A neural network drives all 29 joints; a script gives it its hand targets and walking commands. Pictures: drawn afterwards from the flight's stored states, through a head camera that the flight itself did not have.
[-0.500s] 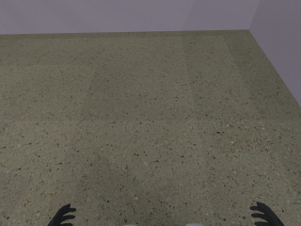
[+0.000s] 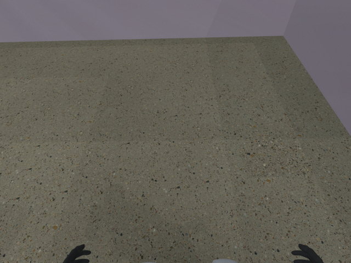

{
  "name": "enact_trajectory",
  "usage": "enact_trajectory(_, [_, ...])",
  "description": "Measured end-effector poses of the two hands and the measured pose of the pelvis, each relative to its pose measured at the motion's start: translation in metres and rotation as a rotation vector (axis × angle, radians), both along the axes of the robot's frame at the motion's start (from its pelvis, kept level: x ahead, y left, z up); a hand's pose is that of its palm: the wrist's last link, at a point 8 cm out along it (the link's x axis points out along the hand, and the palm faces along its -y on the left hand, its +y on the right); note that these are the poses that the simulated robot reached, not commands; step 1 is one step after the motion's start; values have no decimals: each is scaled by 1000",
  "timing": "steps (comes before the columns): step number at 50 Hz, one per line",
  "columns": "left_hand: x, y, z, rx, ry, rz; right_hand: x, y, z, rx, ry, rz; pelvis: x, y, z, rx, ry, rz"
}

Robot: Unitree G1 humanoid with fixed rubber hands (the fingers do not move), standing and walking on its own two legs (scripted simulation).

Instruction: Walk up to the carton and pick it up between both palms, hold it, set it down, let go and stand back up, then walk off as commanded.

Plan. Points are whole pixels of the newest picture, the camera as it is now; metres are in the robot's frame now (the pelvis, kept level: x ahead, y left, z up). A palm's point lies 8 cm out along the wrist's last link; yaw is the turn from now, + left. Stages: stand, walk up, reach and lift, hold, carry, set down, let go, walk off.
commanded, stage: stand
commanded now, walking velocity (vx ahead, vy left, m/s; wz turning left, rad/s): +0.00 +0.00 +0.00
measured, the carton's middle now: out of the picture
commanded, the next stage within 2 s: walk up in 1.52 s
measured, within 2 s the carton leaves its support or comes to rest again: neither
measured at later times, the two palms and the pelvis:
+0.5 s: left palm out of the picture +0.09 +0.29 -0.09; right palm out of the picture +0.09 -0.29 -0.09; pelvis -0.01 -0.01 +0.02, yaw +0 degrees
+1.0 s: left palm out of the picture +0.09 +0.29 -0.08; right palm out of the picture +0.09 -0.28 -0.08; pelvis -0.01 +0.00 +0.04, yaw +0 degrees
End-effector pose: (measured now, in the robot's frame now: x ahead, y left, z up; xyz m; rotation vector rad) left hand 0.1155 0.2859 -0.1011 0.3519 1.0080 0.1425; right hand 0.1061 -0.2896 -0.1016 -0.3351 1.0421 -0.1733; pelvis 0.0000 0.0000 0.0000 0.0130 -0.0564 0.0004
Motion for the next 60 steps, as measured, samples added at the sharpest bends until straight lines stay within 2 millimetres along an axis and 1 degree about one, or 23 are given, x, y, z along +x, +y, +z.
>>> enact_trajectory(5, [-5,3,3,10,21,10,-14,-4,-2,4,46,-18,-3,-1,4,3,0,-1])
enact_trajectory(10, [-8,2,6,5,30,23,-20,-3,-3,13,68,-20,-5,-3,7,4,-4,1])
enact_trajectory(24, [-22,1,14,6,69,39,-19,1,6,34,70,-25,-11,-5,19,0,-12,-1])
enact_trajectory(37, [-28,0,15,-19,105,58,-27,-4,17,16,108,-44,-9,-2,30,-7,-11,-4])
enact_trajectory(42, [-27,5,17,-15,112,60,-24,1,20,23,99,-49,-8,-2,32,-9,-11,-5])
enact_trajectory(50, [-25,6,22,-19,107,67,-18,8,20,41,98,-43,-6,1,36,-13,-8,-2])
enact_trajectory(60, [-29,11,25,-8,130,77,-21,7,21,34,113,-56,-2,3,39,-13,-7,-6])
